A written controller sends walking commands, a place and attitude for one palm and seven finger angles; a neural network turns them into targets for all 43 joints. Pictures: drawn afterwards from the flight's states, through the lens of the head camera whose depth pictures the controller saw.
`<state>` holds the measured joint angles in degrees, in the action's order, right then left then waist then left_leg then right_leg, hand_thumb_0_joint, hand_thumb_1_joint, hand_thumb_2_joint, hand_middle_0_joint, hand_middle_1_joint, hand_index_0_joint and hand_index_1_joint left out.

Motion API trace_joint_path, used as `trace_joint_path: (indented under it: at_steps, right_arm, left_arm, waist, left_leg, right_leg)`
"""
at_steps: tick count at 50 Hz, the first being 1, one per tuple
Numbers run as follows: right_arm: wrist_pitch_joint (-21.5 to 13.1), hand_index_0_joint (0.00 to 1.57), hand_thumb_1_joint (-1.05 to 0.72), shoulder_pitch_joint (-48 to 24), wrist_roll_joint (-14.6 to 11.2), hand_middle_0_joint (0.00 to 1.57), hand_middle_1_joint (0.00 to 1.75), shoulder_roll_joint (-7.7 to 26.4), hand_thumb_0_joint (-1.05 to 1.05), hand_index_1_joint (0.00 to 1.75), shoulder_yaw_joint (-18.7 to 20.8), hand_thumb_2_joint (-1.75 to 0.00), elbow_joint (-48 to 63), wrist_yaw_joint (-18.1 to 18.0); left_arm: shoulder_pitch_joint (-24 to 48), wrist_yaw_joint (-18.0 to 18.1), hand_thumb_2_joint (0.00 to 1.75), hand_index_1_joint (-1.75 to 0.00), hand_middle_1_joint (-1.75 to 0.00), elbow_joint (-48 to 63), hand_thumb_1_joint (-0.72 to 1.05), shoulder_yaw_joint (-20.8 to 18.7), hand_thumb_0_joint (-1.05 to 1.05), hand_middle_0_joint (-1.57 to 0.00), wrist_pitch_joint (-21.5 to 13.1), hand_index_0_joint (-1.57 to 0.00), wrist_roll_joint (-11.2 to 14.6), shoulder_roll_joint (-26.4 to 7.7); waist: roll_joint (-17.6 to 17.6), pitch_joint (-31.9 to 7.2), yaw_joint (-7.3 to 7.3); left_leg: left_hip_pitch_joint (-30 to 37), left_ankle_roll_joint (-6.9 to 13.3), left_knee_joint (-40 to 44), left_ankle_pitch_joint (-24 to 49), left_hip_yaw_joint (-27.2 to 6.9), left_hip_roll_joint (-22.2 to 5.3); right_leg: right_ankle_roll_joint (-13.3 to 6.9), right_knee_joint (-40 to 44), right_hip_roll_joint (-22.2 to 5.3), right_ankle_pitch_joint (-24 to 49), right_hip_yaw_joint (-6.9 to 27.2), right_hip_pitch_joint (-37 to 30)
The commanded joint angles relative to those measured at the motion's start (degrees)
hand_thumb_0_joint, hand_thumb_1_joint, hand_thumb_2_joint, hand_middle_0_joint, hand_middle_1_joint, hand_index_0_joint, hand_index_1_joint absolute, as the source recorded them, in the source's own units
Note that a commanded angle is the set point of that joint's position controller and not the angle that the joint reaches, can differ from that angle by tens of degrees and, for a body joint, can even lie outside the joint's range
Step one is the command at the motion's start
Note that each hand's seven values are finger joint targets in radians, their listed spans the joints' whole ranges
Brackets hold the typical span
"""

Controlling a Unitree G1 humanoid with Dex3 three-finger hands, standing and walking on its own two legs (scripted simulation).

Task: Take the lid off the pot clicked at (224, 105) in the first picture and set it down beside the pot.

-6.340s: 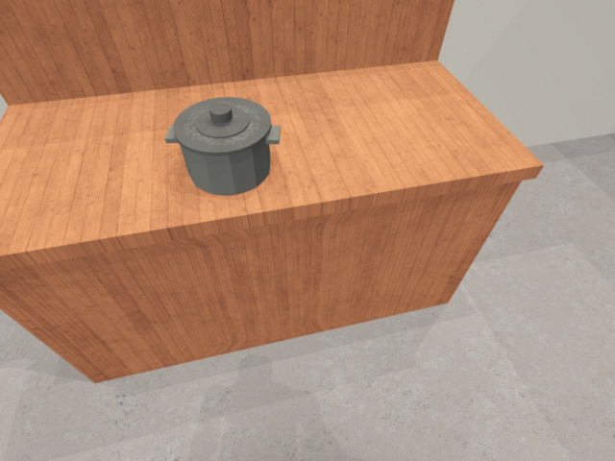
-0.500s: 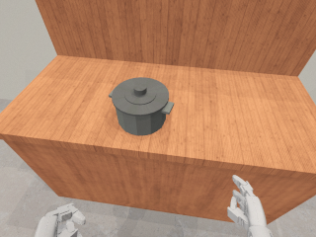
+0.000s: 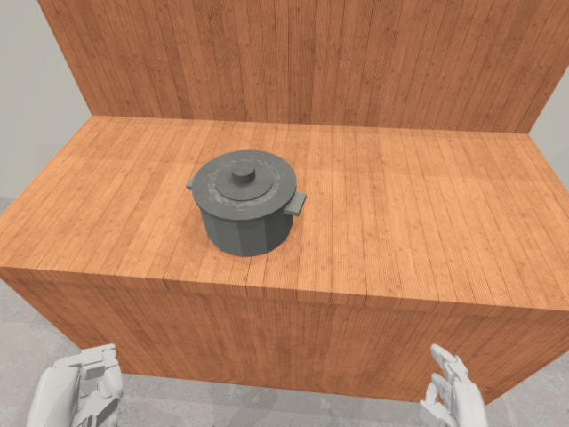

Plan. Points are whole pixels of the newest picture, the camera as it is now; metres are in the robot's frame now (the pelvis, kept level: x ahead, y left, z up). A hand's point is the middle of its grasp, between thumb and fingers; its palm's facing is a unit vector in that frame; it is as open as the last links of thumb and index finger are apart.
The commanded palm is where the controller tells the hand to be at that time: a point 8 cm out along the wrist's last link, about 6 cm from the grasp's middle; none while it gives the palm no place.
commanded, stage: raise the hand higher, near the body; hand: left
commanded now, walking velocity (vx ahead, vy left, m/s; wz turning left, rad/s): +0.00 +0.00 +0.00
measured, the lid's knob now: (243, 172) +0.51 +0.14 +0.07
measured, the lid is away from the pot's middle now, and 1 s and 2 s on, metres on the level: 0.00 0.00 0.00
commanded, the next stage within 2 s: reach forward and open the fingers in 0.40 s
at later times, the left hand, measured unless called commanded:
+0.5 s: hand (88, 346) +0.17 +0.24 +0.11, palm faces +0.34 -0.84 -0.42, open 3.1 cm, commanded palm +0.12 +0.27 +0.14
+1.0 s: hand (77, 332) +0.18 +0.26 +0.11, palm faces -0.22 -0.03 -0.97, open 4.1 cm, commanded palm +0.18 +0.25 +0.17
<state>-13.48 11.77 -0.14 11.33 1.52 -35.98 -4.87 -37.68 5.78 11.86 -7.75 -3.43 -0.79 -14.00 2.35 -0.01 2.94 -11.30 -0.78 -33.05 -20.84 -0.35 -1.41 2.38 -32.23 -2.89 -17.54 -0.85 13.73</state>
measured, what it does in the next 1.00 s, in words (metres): stands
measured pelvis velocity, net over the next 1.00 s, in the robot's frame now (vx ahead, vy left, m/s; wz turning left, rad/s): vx -0.01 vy -0.01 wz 0.02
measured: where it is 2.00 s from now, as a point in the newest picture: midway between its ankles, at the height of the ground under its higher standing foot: outside the picture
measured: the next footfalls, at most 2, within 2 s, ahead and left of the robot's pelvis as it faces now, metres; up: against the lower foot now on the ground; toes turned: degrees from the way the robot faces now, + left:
none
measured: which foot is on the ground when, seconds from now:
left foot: down 0.00-1.00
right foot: down 0.00-1.00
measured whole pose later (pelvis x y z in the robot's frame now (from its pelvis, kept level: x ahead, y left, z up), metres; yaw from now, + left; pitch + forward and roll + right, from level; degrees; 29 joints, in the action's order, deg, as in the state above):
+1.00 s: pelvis -0.01 -0.01 +0.01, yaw +1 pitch +1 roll +0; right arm 0.4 7.6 -0.7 16.2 0.2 -32.4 -2.0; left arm -21.0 -12.4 19.3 -6.6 0.0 -43.2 -37.6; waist 7.7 -1.0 4.4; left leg -11.9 -1.1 -27.5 -16.1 -1.3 -1.4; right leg 1.9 -26.7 -2.8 -13.3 -2.0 13.8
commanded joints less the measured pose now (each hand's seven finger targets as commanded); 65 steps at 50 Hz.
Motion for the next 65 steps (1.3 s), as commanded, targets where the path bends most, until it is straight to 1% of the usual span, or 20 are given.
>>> trace_joint_path:
  at_steps: [1,9,12,16,20,25,26,27,28,30,32,33,35,40,43,44,48,50,56,65]
  right_arm:
    - [-3.33,0.20,-0.90,-6.89,-0.12,0.20,0.30,4.46,0.00,0.30,1.11,-0.90,10.17,0.18]
    - [-2.61,0.20,-0.90,-6.89,0.19,0.20,0.30,4.35,0.00,0.30,0.35,-0.90,10.93,0.54]
    - [-2.20,0.20,-0.90,-6.91,0.26,0.20,0.30,4.38,0.00,0.30,0.32,-0.90,10.68,0.34]
    - [-2.50,0.20,-0.90,-6.87,0.39,0.20,0.30,4.31,0.00,0.30,-0.11,-0.90,10.70,0.64]
    - [-2.29,0.20,-0.90,-7.22,0.37,0.20,0.30,4.40,0.00,0.30,-0.16,-0.90,10.31,0.71]
    - [-2.35,0.20,-0.90,-7.36,0.28,0.20,0.30,4.66,0.00,0.30,-0.23,-0.90,10.13,0.82]
    - [1.51,0.20,-0.90,-8.51,2.05,0.20,0.30,9.47,0.00,0.30,-1.20,-0.90,10.47,2.01]
    - [3.58,0.20,-0.90,-9.72,1.88,0.20,0.30,7.12,0.00,0.30,-0.77,-0.90,13.57,2.85]
    - [5.02,0.20,-0.90,-10.26,1.33,0.20,0.30,7.27,0.00,0.30,-0.37,-0.90,13.08,3.41]
    - [8.84,0.20,-0.90,-10.42,1.32,0.20,0.30,8.28,0.00,0.30,0.23,-0.90,12.74,4.26]
    - [11.13,0.20,-0.90,-12.06,1.01,0.20,0.30,9.49,0.00,0.30,0.04,-0.90,13.70,4.45]
    - [11.34,0.20,-0.90,-14.12,0.24,0.20,0.30,9.05,0.00,0.30,-0.17,-0.90,14.29,4.42]
    - [11.88,0.20,-0.90,-12.73,-0.23,0.20,0.30,9.24,0.00,0.30,0.07,-0.90,13.05,3.81]
    - [11.48,0.20,-0.90,-11.86,-0.81,0.20,0.30,9.67,0.00,0.30,0.19,-0.90,12.23,2.76]
    - [10.92,0.20,-0.90,-12.21,-0.95,0.20,0.30,9.83,0.00,0.30,0.04,-0.90,12.37,2.41]
    - [11.07,0.20,-0.90,-10.81,-0.62,0.20,0.30,9.52,0.00,0.30,-0.06,-0.90,12.37,2.34]
    - [11.08,0.20,-0.90,-10.64,-1.09,0.20,0.30,9.40,0.00,0.30,0.34,-0.90,12.74,3.04]
    - [11.52,0.20,-0.90,-9.50,-1.18,0.20,0.30,9.73,0.00,0.30,0.49,-0.90,12.32,3.06]
    - [10.86,0.20,-0.90,-10.71,-1.15,0.20,0.30,9.89,0.00,0.30,0.35,-0.90,12.47,2.75]
    - [11.15,0.20,-0.90,-11.49,-1.80,0.20,0.30,10.13,0.00,0.30,0.10,-0.90,12.70,3.36]
  left_arm:
    - [-1.84,0.61,0.90,-1.50,-1.50,13.72,0.90,-5.58,0.00,-1.30,-3.82,-1.30,-0.08,-7.13]
    - [2.21,0.10,0.90,-1.50,-1.50,19.47,0.90,-6.44,0.00,-1.30,-4.51,-1.30,0.26,-8.05]
    - [3.14,0.29,0.90,-1.50,-1.50,18.95,0.90,-7.90,0.00,-1.30,-4.56,-1.30,0.55,-8.84]
    - [3.90,0.27,0.90,-1.50,-1.50,21.93,0.90,-8.32,0.00,-1.30,-4.92,-1.30,0.69,-9.20]
    - [5.01,0.46,0.90,-1.50,-1.50,21.48,0.90,-10.20,0.00,-1.30,-5.22,-1.30,0.94,-10.33]
    - [7.01,0.46,0.90,-1.50,-1.50,24.23,0.90,-10.62,0.00,-1.30,-6.08,-1.30,1.28,-10.56]
    - [9.90,3.13,0.90,-1.48,-1.48,26.91,0.87,-8.37,0.00,-1.28,-1.09,-1.28,-25.38,-23.91]
    - [9.15,4.62,0.91,-1.45,-1.45,30.08,0.85,-7.12,0.00,-1.26,1.77,-1.26,-26.08,-17.79]
    - [6.52,5.51,0.92,-1.42,-1.42,28.33,0.82,-6.97,0.00,-1.25,4.68,-1.25,-32.91,-20.12]
    - [2.36,5.02,0.95,-1.32,-1.32,23.31,0.76,-7.76,0.00,-1.24,8.59,-1.24,-41.47,-22.74]
    - [9.73,3.28,0.99,-1.25,-1.25,25.34,0.69,-7.53,0.00,-1.22,10.27,-1.22,-46.94,-27.37]
    - [10.42,1.91,1.01,-1.22,-1.22,25.40,0.66,-7.10,0.00,-1.21,10.97,-1.21,-47.75,-27.78]
    - [11.42,-1.76,1.05,-1.15,-1.15,20.17,0.59,-6.21,0.00,-1.19,11.12,-1.19,-47.99,-28.91]
    - [17.01,-11.29,1.14,-0.97,-0.97,19.24,0.43,-6.39,0.00,-1.13,8.34,-1.13,-43.88,-32.95]
    - [20.43,-14.98,1.18,-0.86,-0.86,18.35,0.34,-10.09,0.00,-1.10,6.37,-1.10,-44.25,-37.96]
    - [22.13,-15.87,1.19,-0.83,-0.83,18.36,0.32,-8.96,0.00,-1.08,5.31,-1.08,-44.08,-36.93]
    - [21.44,-16.73,1.22,-0.68,-0.68,14.51,0.20,-10.83,0.00,-1.03,3.08,-1.03,-42.41,-36.78]
    - [26.64,-16.74,1.23,-0.61,-0.61,13.03,0.15,-7.52,0.00,-1.01,2.31,-1.01,-41.73,-34.22]
    - [36.16,-16.17,1.28,-0.40,-0.40,12.90,-0.02,-8.56,0.00,-0.93,1.96,-0.93,-43.39,-38.38]
    - [44.07,-17.58,1.39,-0.08,-0.08,6.54,-0.29,-4.71,0.00,-0.83,4.07,-0.83,-43.39,-36.34]
  waist:
    - [-0.06,-2.81,0.77]
    - [1.15,-2.78,0.43]
    - [-1.57,-2.11,0.50]
    - [2.11,-3.35,0.88]
    - [-1.14,-2.64,0.98]
    - [0.33,-2.70,1.00]
    - [4.28,-1.02,1.08]
    - [7.90,-1.41,1.69]
    - [8.81,-1.98,2.67]
    - [2.61,-5.07,3.58]
    - [3.27,-7.59,2.56]
    - [3.45,-8.57,2.45]
    - [0.81,-9.71,1.93]
    - [-1.71,-8.96,0.47]
    - [-1.29,-8.91,0.85]
    - [-0.38,-9.95,0.72]
    - [-0.31,-8.54,1.26]
    - [-0.14,-7.91,0.41]
    - [1.80,-10.78,1.13]
    - [1.05,-8.39,0.68]
  left_leg:
    - [-0.05,1.71,5.57,20.12,2.18,1.36]
    - [1.44,1.62,6.37,20.19,2.31,1.30]
    - [1.57,1.74,6.86,19.26,2.26,1.09]
    - [2.61,1.61,7.34,20.23,2.13,1.07]
    - [2.10,1.63,7.94,19.78,1.94,0.90]
    - [2.86,1.64,8.39,18.85,1.97,0.81]
    - [-5.15,1.54,7.33,19.11,1.62,1.48]
    - [-4.84,1.22,7.38,19.72,1.72,1.24]
    - [-4.74,0.81,7.27,19.40,1.57,0.75]
    - [-6.11,0.90,6.71,18.61,2.17,0.91]
    - [-4.32,1.30,6.50,17.51,1.71,0.99]
    - [-3.20,1.33,6.35,17.15,1.30,0.83]
    - [-2.03,2.03,6.39,18.38,1.03,1.12]
    - [-0.46,3.00,6.67,22.51,0.69,1.96]
    - [0.69,3.20,6.58,23.64,0.54,2.03]
    - [1.01,3.25,6.87,25.21,0.90,2.38]
    - [1.88,2.84,7.30,25.06,1.04,2.37]
    - [1.45,2.61,8.64,22.17,1.36,2.66]
    - [2.53,2.62,10.58,19.41,0.98,3.12]
    - [1.27,2.33,12.93,15.04,0.90,3.01]
  right_leg:
    - [-2.12,4.44,2.04,13.97,-4.39,-2.42]
    - [-2.12,5.92,2.00,14.33,-4.28,-3.40]
    - [-1.99,6.54,2.17,13.86,-4.23,-3.49]
    - [-2.18,6.59,2.00,14.33,-4.14,-4.73]
    - [-2.18,7.12,2.11,14.10,-4.27,-5.32]
    - [-2.25,7.88,2.06,13.11,-3.95,-5.58]
    - [-2.82,4.23,2.83,11.79,-3.18,-0.07]
    - [-3.77,3.54,2.08,10.30,-5.18,-0.31]
    - [-4.27,3.29,2.78,9.42,-3.40,-0.59]
    - [-4.68,3.12,3.27,9.30,-2.40,-1.47]
    - [-4.53,3.80,2.77,9.60,-0.80,-1.61]
    - [-4.42,3.89,2.95,9.60,-0.44,-1.99]
    - [-3.44,4.86,2.31,11.20,-1.61,-2.46]
    - [-1.97,6.98,1.97,17.68,-2.22,-3.16]
    - [-1.94,7.77,2.11,19.22,-1.66,-3.69]
    - [-1.75,7.71,1.69,19.94,-2.54,-4.79]
    - [-1.87,9.36,2.16,20.39,-2.12,-4.16]
    - [-1.56,10.26,1.91,17.14,-3.04,-3.61]
    - [-2.01,11.03,1.92,13.22,-2.64,-6.04]
    - [-2.35,11.64,2.45,8.07,-3.01,-5.42]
